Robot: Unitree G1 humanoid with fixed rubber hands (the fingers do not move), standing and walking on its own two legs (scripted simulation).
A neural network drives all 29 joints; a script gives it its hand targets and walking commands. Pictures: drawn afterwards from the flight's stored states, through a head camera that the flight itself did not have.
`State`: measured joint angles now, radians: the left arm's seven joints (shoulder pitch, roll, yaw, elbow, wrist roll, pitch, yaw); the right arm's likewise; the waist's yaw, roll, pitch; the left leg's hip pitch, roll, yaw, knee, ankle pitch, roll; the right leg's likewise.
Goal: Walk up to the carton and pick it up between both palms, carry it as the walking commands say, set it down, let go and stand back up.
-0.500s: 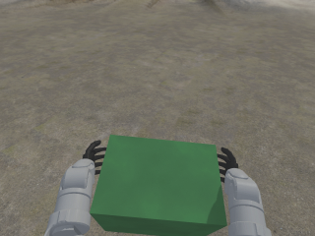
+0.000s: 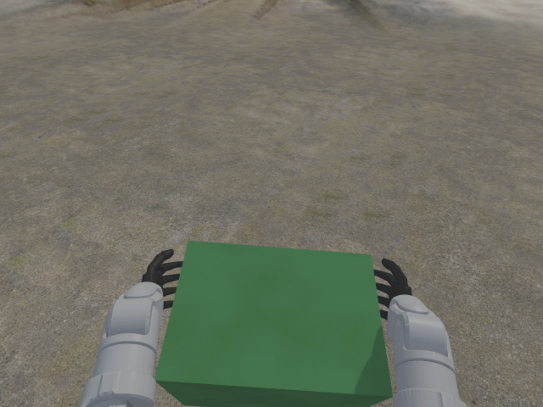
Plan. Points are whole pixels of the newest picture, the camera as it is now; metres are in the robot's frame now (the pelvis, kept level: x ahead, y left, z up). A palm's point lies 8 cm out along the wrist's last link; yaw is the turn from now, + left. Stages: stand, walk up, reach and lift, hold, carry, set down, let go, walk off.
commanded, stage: hold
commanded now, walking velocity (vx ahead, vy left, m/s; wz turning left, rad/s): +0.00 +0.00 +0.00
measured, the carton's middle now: (272, 334) +0.28 +0.01 -0.05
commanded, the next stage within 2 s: carry in 0.56 s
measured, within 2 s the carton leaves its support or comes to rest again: neither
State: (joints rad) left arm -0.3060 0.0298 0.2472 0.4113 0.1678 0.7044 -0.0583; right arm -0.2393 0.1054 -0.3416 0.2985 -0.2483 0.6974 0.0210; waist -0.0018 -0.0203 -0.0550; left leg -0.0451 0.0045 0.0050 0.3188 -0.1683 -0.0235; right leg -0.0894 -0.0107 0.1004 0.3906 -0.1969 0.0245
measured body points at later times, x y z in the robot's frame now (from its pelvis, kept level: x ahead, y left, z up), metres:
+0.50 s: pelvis +0.00 +0.00 +0.00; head -0.06 +0.00 +0.45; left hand +0.30 +0.20 +0.04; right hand +0.29 -0.19 +0.04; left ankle +0.01 +0.13 -0.75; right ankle +0.02 -0.14 -0.75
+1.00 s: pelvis +0.09 +0.01 -0.01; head +0.06 +0.00 +0.44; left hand +0.39 +0.19 +0.09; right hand +0.37 -0.19 +0.08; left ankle +0.02 +0.13 -0.73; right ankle +0.07 -0.10 -0.75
